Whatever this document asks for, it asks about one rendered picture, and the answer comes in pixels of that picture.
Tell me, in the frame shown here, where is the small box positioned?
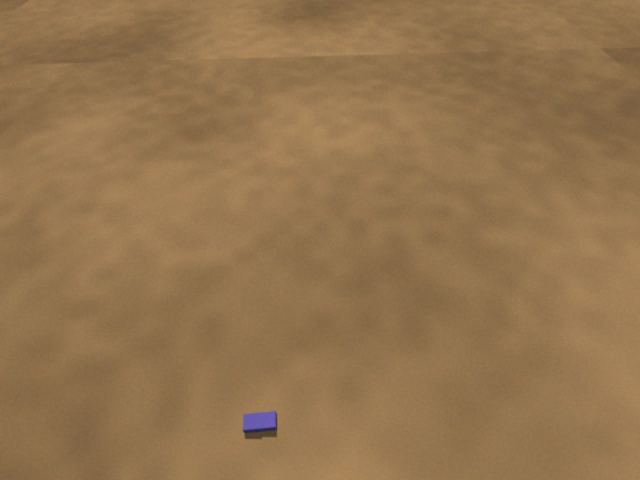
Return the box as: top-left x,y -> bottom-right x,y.
243,411 -> 277,433

